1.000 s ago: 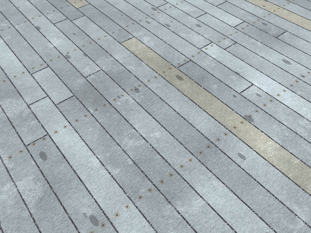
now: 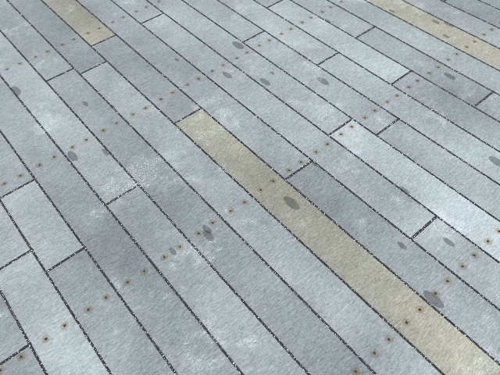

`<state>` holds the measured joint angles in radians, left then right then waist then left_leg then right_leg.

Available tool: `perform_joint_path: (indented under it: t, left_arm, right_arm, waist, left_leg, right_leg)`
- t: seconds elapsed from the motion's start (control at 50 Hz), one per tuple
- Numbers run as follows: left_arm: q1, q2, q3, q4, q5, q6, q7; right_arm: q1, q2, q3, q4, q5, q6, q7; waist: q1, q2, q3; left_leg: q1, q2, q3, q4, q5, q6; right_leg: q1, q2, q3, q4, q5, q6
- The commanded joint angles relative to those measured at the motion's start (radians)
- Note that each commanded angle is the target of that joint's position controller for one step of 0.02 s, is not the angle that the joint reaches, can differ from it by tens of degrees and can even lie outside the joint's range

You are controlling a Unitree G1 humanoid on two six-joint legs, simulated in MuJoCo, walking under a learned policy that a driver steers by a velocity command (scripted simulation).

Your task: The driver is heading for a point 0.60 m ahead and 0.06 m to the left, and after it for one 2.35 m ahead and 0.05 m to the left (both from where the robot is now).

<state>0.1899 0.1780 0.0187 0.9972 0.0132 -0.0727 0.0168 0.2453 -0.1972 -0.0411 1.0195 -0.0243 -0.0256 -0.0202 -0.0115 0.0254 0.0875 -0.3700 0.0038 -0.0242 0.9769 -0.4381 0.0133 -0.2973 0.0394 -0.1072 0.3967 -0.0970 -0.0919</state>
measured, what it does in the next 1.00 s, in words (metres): walks ahead: left foot, then right foot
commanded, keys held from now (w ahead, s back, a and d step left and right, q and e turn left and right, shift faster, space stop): no key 0.10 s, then w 0.90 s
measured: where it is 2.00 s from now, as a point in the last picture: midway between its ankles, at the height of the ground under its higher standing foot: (273, 220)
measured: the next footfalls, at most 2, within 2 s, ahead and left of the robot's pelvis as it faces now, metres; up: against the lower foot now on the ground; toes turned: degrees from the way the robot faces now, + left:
left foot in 0.22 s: +0.06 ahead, +0.12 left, +0.00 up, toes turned +2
right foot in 0.62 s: +0.26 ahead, -0.12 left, +0.00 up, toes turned -5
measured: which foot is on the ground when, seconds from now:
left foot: up 0.00-0.20, down 0.22-0.64, up 0.66-1.00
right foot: down 0.00-0.24, up 0.26-0.60, down 0.62-1.00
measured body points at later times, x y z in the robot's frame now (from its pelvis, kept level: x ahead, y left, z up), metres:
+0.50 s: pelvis +0.10 +0.01 +0.01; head +0.10 +0.01 +0.46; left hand +0.21 +0.26 -0.13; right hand +0.01 -0.23 -0.14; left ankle +0.02 +0.12 -0.74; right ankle +0.17 -0.11 -0.70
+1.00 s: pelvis +0.33 -0.04 +0.00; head +0.36 -0.04 +0.45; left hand +0.26 +0.19 -0.14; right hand +0.49 -0.27 -0.13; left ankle +0.50 +0.09 -0.70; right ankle +0.22 -0.12 -0.74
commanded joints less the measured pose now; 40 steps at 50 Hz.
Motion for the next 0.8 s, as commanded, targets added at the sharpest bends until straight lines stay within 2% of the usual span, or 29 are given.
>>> perform_joint_path:
  t: [0.02,0.1,0.14,0.16,0.2,0.22,0.24,0.26,0.28,0.3,0.32,0.34,0.36,0.4,0.44,0.52,0.56,0.58,0.6,0.62,0.64,0.66,0.68,0.7,0.72,0.74,0.76,0.8]
  left_arm:
    - [0.023,0.103,0.007,-0.024,0.01,-0.013,0.001]
    - [0.053,0.124,0.011,-0.007,0.008,0.016,-0.001]
    - [0.076,0.172,0.033,0.003,-0.005,0.041,-0.004]
    - [0.077,0.177,0.039,0.003,-0.01,0.054,-0.004]
    - [0.07,0.154,0.042,0.0,-0.017,0.069,-0.004]
    - [0.049,0.129,0.04,-0.01,-0.02,0.07,-0.004]
    - [0.026,0.071,0.027,-0.041,-0.028,0.063,-0.01]
    - [-0.05,0.067,0.027,-0.077,-0.024,0.058,-0.016]
    - [-0.06,0.106,0.037,-0.084,0.011,0.053,-0.021]
    - [-0.016,0.105,0.041,-0.068,0.017,0.048,-0.032]
    - [0.02,0.106,0.046,-0.053,0.018,0.044,-0.04]
    - [0.029,0.111,0.051,-0.046,0.024,0.039,-0.046]
    - [0.024,0.1,0.051,-0.044,0.027,0.037,-0.05]
    - [-0.028,0.08,0.048,-0.065,0.022,0.037,-0.051]
    - [-0.096,0.066,0.041,-0.094,0.018,0.035,-0.05]
    - [-0.173,0.079,0.037,-0.14,0.011,0.03,-0.047]
    - [-0.146,0.092,0.041,-0.145,0.007,0.024,-0.044]
    - [-0.09,0.091,0.044,-0.131,0.006,0.018,-0.041]
    - [0.014,0.1,0.053,-0.095,0.008,0.01,-0.035]
    - [0.178,0.147,0.074,-0.043,0.016,-0.004,-0.024]
    - [0.355,0.273,0.104,-0.019,0.033,-0.013,-0.012]
    - [0.385,0.314,0.114,0.006,0.016,-0.001,-0.015]
    - [0.255,0.254,0.095,-0.024,0.011,0.005,-0.017]
    - [0.16,0.18,0.076,-0.052,0.01,0.002,-0.024]
    - [0.118,0.145,0.064,-0.06,0.01,-0.004,-0.025]
    - [0.103,0.115,0.054,-0.054,0.001,-0.009,-0.022]
    - [0.115,0.109,0.05,-0.044,0.003,-0.017,-0.018]
    - [0.178,0.102,0.044,-0.016,0.001,-0.029,-0.012]
  right_arm:
    - [0.199,-0.003,0.003,0.042,-0.002,0.038,-0.005]
    - [0.107,-0.033,0.007,0.039,0.001,0.057,-0.014]
    - [0.101,-0.045,0.007,0.037,-0.012,0.045,-0.006]
    - [0.107,-0.045,0.008,0.039,-0.016,0.035,-0.001]
    - [0.153,-0.021,0.014,0.057,-0.014,0.018,0.003]
    - [0.193,-0.021,0.016,0.069,-0.015,0.009,0.0]
    - [0.251,-0.083,0.003,0.08,-0.01,-0.005,-0.008]
    - [0.31,-0.146,-0.021,0.102,0.017,-0.008,-0.008]
    - [0.236,-0.145,-0.024,0.087,0.003,-0.01,-0.014]
    - [0.175,-0.122,-0.02,0.065,0.004,-0.015,-0.014]
    - [0.15,-0.116,-0.022,0.055,0.01,-0.02,-0.013]
    - [0.146,-0.104,-0.021,0.053,0.014,-0.029,-0.012]
    - [0.154,-0.095,-0.02,0.053,0.014,-0.038,-0.011]
    - [0.198,-0.083,-0.019,0.066,0.012,-0.05,-0.008]
    - [0.231,-0.086,-0.02,0.072,0.006,-0.057,-0.007]
    - [0.268,-0.118,-0.03,0.077,-0.004,-0.064,-0.001]
    - [0.252,-0.135,-0.037,0.073,-0.003,-0.063,0.004]
    - [0.229,-0.142,-0.04,0.07,0.002,-0.06,0.007]
    - [0.208,-0.14,-0.039,0.067,0.007,-0.059,0.01]
    - [0.201,-0.114,-0.03,0.061,0.008,-0.061,0.013]
    - [0.196,-0.038,-0.008,0.011,0.028,-0.064,0.021]
    - [0.176,-0.07,-0.021,-0.011,0.011,-0.066,0.023]
    - [0.125,-0.103,-0.033,-0.018,-0.004,-0.061,0.026]
    - [0.087,-0.086,-0.03,-0.022,0.001,-0.064,0.038]
    - [0.076,-0.063,-0.029,-0.023,0.005,-0.064,0.043]
    - [0.081,-0.052,-0.029,-0.024,-0.005,-0.055,0.047]
    - [0.095,-0.045,-0.028,-0.021,-0.012,-0.044,0.051]
    - [0.06,-0.047,-0.03,-0.034,-0.014,-0.03,0.055]
  waist:
    - [-0.054,-0.109,-0.159]
    - [-0.016,-0.139,-0.133]
    - [-0.014,-0.149,-0.101]
    - [-0.019,-0.139,-0.079]
    - [-0.041,-0.098,-0.024]
    - [-0.055,-0.041,0.018]
    - [-0.064,0.112,0.03]
    - [-0.091,0.252,0.075]
    - [-0.053,0.196,0.129]
    - [-0.005,0.13,0.094]
    - [0.023,0.097,0.072]
    - [0.031,0.077,0.052]
    - [0.027,0.071,0.031]
    - [0.008,0.067,0.022]
    - [-0.017,0.075,0.026]
    - [-0.05,0.101,0.028]
    - [-0.032,0.105,0.024]
    - [0.0,0.096,0.016]
    - [0.048,0.063,-0.014]
    - [0.111,-0.014,-0.103]
    - [0.167,-0.24,-0.223]
    - [0.151,-0.313,-0.232]
    - [0.089,-0.17,-0.125]
    - [0.062,-0.086,-0.062]
    - [0.032,-0.067,-0.032]
    - [0.006,-0.083,-0.023]
    - [-0.005,-0.114,-0.024]
    - [-0.009,-0.098,-0.014]
  left_leg:
    - [0.154,0.016,0.011,-0.147,0.03,-0.013]
    - [0.188,0.023,0.034,-0.3,0.109,-0.007]
    - [0.187,0.0,0.081,-0.326,0.091,0.006]
    - [0.198,-0.005,0.097,-0.353,0.074,0.018]
    - [0.264,-0.007,0.09,-0.466,0.036,0.056]
    - [0.287,0.024,0.031,-0.582,-0.021,0.087]
    - [0.349,0.156,-0.19,-0.741,-0.187,0.148]
    - [0.316,0.314,-0.458,-0.932,-0.419,0.208]
    - [0.243,0.357,-0.469,-0.96,-0.352,0.212]
    - [0.234,0.32,-0.404,-0.954,-0.278,0.192]
    - [0.243,0.284,-0.332,-0.945,-0.199,0.169]
    - [0.258,0.252,-0.266,-0.931,-0.109,0.156]
    - [0.271,0.229,-0.217,-0.919,-0.04,0.151]
    - [0.3,0.217,-0.173,-0.908,0.044,0.164]
    - [0.317,0.217,-0.146,-0.893,0.108,0.174]
    - [0.325,0.236,-0.123,-0.846,0.207,0.188]
    - [0.3,0.247,-0.114,-0.8,0.269,0.18]
    - [0.266,0.24,-0.095,-0.751,0.316,0.166]
    - [0.213,0.207,-0.056,-0.647,0.422,0.144]
    - [0.127,0.145,0.014,-0.436,0.497,0.114]
    - [-0.127,0.029,0.122,-0.078,0.275,0.05]
    - [-0.299,-0.057,0.074,0.138,-0.086,0.059]
    - [-0.342,0.031,-0.003,0.235,-0.029,0.086]
    - [-0.33,0.067,-0.013,0.224,0.073,0.093]
    - [-0.294,0.09,-0.007,0.173,0.134,0.089]
    - [-0.258,0.107,-0.002,0.129,0.168,0.077]
    - [-0.225,0.11,0.008,0.107,0.187,0.064]
    - [-0.254,0.108,0.029,0.079,0.228,0.046]
  right_leg:
    - [0.015,-0.254,0.157,-0.12,0.526,-0.127]
    - [-0.039,-0.242,0.211,-0.196,-0.047,-0.1]
    - [-0.066,-0.249,0.28,-0.249,-0.424,-0.094]
    - [-0.089,-0.258,0.306,-0.262,-0.539,-0.089]
    - [-0.16,-0.245,0.317,-0.249,-0.652,-0.064]
    - [-0.202,-0.208,0.281,-0.178,-0.639,-0.042]
    - [-0.296,-0.106,0.163,-0.015,-0.522,0.0]
    - [-0.405,0.02,0.016,0.226,-0.38,0.042]
    - [-0.399,-0.029,0.074,0.367,-0.297,0.035]
    - [-0.377,-0.044,0.104,0.418,-0.248,0.038]
    - [-0.354,-0.054,0.102,0.439,-0.218,0.044]
    - [-0.339,-0.06,0.091,0.461,-0.186,0.051]
    - [-0.329,-0.063,0.076,0.472,-0.156,0.06]
    - [-0.341,-0.075,0.061,0.447,-0.123,0.076]
    - [-0.335,-0.085,0.051,0.366,-0.108,0.087]
    - [-0.251,-0.085,0.026,0.228,-0.156,0.07]
    - [-0.159,-0.068,0.006,0.173,-0.172,0.049]
    - [-0.064,-0.051,-0.011,0.119,-0.139,0.037]
    - [0.091,-0.018,-0.025,0.064,-0.114,0.026]
    - [0.315,-0.055,0.04,0.037,-0.139,0.001]
    - [0.559,-0.331,0.421,-0.089,-0.367,-0.086]
    - [0.551,-0.454,0.746,-0.233,-0.452,-0.156]
    - [0.436,-0.429,0.644,-0.208,-0.492,-0.15]
    - [0.322,-0.383,0.541,-0.223,-0.437,-0.131]
    - [0.252,-0.336,0.448,-0.246,-0.331,-0.106]
    - [0.2,-0.294,0.378,-0.274,-0.277,-0.083]
    - [0.176,-0.282,0.333,-0.278,-0.19,-0.086]
    - [0.196,-0.263,0.266,-0.278,-0.018,-0.096]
